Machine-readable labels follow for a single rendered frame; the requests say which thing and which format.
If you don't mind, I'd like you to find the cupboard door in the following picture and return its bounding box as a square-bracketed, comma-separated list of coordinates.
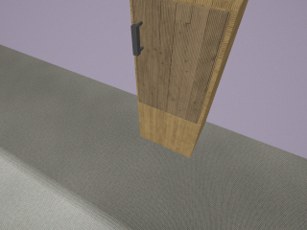
[131, 0, 231, 124]

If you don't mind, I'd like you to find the handle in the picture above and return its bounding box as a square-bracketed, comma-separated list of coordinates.
[130, 21, 144, 57]

